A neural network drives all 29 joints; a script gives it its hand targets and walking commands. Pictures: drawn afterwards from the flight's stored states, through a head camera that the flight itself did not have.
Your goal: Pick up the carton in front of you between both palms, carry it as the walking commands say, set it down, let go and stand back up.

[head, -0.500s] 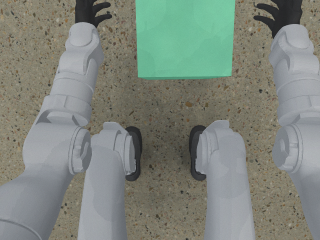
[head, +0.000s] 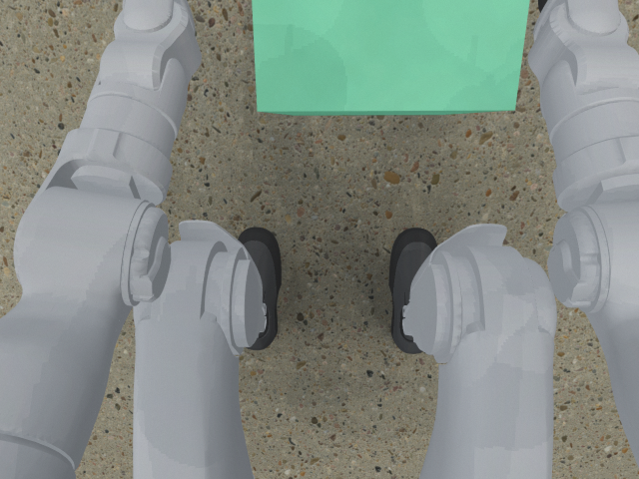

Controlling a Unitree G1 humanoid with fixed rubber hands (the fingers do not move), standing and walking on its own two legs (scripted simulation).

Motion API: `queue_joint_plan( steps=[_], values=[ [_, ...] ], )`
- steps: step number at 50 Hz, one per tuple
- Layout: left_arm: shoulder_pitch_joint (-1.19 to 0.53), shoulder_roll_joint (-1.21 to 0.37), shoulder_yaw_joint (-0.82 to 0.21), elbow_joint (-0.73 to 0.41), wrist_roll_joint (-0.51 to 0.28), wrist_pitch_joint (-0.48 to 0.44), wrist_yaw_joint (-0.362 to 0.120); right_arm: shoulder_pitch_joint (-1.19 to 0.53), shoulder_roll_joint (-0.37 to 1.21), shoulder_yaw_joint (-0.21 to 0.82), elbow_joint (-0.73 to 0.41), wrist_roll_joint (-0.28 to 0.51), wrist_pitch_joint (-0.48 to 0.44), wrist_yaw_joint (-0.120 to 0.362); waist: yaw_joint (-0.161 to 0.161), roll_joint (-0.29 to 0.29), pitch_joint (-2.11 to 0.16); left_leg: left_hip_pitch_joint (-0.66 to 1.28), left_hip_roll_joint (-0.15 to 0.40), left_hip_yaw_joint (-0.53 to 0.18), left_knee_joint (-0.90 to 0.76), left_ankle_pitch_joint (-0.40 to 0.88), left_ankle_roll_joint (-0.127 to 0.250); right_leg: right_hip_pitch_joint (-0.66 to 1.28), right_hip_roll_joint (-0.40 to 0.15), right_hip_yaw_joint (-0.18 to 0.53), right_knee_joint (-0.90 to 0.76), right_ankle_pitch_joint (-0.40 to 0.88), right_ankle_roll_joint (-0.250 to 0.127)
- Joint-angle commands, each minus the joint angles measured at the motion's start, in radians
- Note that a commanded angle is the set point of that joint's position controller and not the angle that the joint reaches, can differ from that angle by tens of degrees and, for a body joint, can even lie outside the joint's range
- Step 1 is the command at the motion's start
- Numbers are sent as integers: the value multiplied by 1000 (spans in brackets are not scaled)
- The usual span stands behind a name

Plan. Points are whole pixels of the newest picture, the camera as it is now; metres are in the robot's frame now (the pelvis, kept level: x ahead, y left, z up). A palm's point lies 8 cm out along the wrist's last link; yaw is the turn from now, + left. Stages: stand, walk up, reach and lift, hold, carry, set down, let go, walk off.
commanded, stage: reach and lift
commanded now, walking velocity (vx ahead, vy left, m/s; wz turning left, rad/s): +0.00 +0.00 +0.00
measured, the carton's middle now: (376, 14) +0.52 -0.05 -0.24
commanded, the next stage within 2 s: none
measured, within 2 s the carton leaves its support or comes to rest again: leaves its support in 0.60 s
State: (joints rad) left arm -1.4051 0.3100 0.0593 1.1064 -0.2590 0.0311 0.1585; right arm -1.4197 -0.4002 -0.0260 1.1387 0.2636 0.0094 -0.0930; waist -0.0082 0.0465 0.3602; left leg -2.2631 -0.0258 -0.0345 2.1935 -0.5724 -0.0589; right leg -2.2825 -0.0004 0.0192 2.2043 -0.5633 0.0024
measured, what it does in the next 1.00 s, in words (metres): rises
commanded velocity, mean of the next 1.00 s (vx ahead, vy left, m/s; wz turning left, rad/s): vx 0.00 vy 0.00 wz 0.00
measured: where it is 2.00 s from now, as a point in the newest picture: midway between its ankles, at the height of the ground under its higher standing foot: (332, 309)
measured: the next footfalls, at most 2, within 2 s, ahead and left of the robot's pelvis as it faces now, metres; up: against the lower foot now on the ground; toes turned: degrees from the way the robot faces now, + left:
none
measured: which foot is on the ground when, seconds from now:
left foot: down 0.00-1.00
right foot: down 0.00-1.00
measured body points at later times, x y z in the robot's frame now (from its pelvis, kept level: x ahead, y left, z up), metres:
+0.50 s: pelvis -0.01 +0.00 +0.00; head +0.36 -0.02 +0.25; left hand +0.55 +0.11 -0.18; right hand +0.54 -0.20 -0.18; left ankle +0.11 +0.13 -0.33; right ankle +0.11 -0.12 -0.33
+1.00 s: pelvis +0.00 +0.01 +0.07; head +0.26 -0.03 +0.44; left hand +0.53 +0.09 +0.01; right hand +0.49 -0.21 +0.00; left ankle +0.12 +0.14 -0.33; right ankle +0.11 -0.12 -0.33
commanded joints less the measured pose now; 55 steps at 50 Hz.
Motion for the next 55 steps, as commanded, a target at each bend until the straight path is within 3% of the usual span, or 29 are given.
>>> queue_joint_plan(
  steps=[1,2,3,4,5,6,8,14,15,16,20,22,25,26,31,32,34,35,40,41,43,45,46,49,50,51,53,54,55],
  values=[
    [-189,35,50,-82,16,-36,-23,-190,-37,-21,-40,-64,-13,0,-79,-161,-1193,421,-46,95,-150,293,16,704,26,-10,-221,381,30],
    [-184,87,30,-42,50,-25,-20,-193,-48,-17,1,-48,-12,-1,-19,-87,-1168,426,-26,85,-154,276,12,707,37,2,-204,400,28],
    [-156,57,17,-33,35,-21,-15,-177,-99,-98,-55,-86,-20,-11,-119,-70,-1196,414,-22,70,-149,265,8,702,29,-8,-213,401,29],
    [-153,37,24,-11,-17,-28,-16,-148,-28,-9,-10,-41,-24,-3,-68,-144,-1169,458,-37,65,-189,249,20,674,24,-36,-206,345,25],
    [-160,9,0,-14,8,-29,-10,-156,-107,-71,10,-86,-34,-2,-118,-49,-1136,500,-44,64,-159,271,4,622,20,-16,-205,334,23],
    [-217,40,43,-133,50,-45,-4,-216,-39,-77,-77,-50,-49,-4,-44,-67,-1178,474,-53,61,-187,307,14,540,34,-33,-199,345,20],
    [-202,7,30,-123,48,-44,3,-216,-61,-49,-90,-29,-38,1,-11,16,-1212,530,-49,72,-184,341,11,510,38,-14,-209,347,9],
    [-280,-115,33,-51,94,-49,25,-299,71,40,-36,19,-37,22,7,-53,-1160,551,-50,62,-200,258,35,528,52,-14,-238,267,20],
    [-314,-178,-44,-68,72,-51,10,-346,148,39,-8,6,-27,35,5,-18,-1190,566,-61,50,-197,299,35,520,36,-15,-204,300,8],
    [-378,-236,-77,-40,45,-34,-4,-339,144,14,7,-52,-21,46,-89,-27,-1109,576,-59,31,-195,264,34,444,46,-24,-221,251,18],
    [-525,-706,-76,18,141,13,-146,-550,732,137,-34,-85,31,182,14,-66,-1040,530,-96,68,-174,161,46,492,75,-23,-221,173,25],
    [-541,-934,-78,-88,135,29,-206,-569,853,129,-98,-113,42,237,-52,-34,-1096,537,-114,100,-144,215,31,532,96,-38,-210,196,2],
    [-579,-969,-96,-184,142,50,-228,-644,957,181,-254,-68,74,263,48,-39,-1254,539,-120,114,-132,296,53,542,106,-32,-190,275,-1],
    [-573,-992,-152,-234,116,61,-240,-632,985,193,-269,-66,82,261,-33,-84,-1349,551,-136,104,-155,340,52,651,113,-64,-191,371,3],
    [-629,-1148,-213,-475,43,114,-253,-575,1176,211,-469,-14,144,265,-19,-70,-1727,714,-139,127,-131,470,58,817,137,-71,-193,491,9],
    [-586,-1199,-264,-496,19,131,-258,-618,1187,258,-566,-40,157,254,-73,-88,-1886,785,-149,135,-117,498,35,951,124,-95,-173,567,14],
    [-547,-1246,-231,-484,59,177,-272,-595,1260,253,-603,-38,201,269,-9,-76,-1906,721,-163,145,-182,450,51,923,123,-96,-208,534,20],
    [-479,-1356,-221,-427,62,208,-282,-645,1228,258,-696,-64,195,251,-74,-69,-1904,683,-165,130,-198,413,35,949,148,-111,-236,486,15],
    [-459,-1251,-117,-414,195,235,-315,-284,1392,132,-416,-245,292,275,-73,-160,-1467,397,-144,126,-309,163,48,803,136,-64,-384,247,2],
    [-436,-1265,-112,-397,241,253,-317,-220,1374,33,-365,-299,311,282,-77,-63,-1431,399,-156,135,-327,117,50,737,145,-68,-396,209,2],
    [-423,-1239,-36,-405,264,239,-311,-240,1356,28,-277,-310,311,294,-22,-100,-1389,388,-161,143,-341,146,52,690,143,-72,-432,185,8],
    [-356,-1292,-19,-280,284,266,-305,-296,1317,29,-339,-346,308,283,-81,-110,-1313,372,-157,110,-406,62,47,691,151,-94,-464,107,15],
    [-347,-1218,39,-266,338,269,-305,-255,1333,-14,-362,-364,313,287,3,-117,-1296,420,-175,142,-440,63,51,668,151,-76,-504,106,21],
    [-231,-1293,79,-215,389,289,-306,-294,1318,23,-407,-337,322,306,-1,-134,-1351,489,-163,117,-502,103,57,756,152,-79,-553,132,23],
    [-241,-1282,76,-211,407,288,-296,-355,1329,6,-360,-298,323,315,74,-95,-1367,584,-163,114,-529,66,71,715,143,-86,-559,89,27],
    [-240,-1304,56,-259,402,286,-287,-261,1320,24,-327,-345,335,319,16,-134,-1387,602,-166,121,-558,77,55,733,158,-106,-582,91,32],
    [-274,-1350,-12,-300,397,292,-299,-329,1320,55,-424,-310,335,331,31,-77,-1476,632,-156,126,-568,113,47,794,156,-76,-622,142,20],
    [-307,-1391,-64,-417,330,284,-301,-286,1342,84,-450,-318,331,325,-36,-100,-1639,728,-165,107,-559,145,42,866,161,-109,-608,180,25],
    [-291,-1392,-99,-402,342,300,-303,-316,1375,79,-499,-308,327,318,6,-50,-1593,723,-157,90,-586,153,44,825,158,-104,-583,208,26]
  ],
)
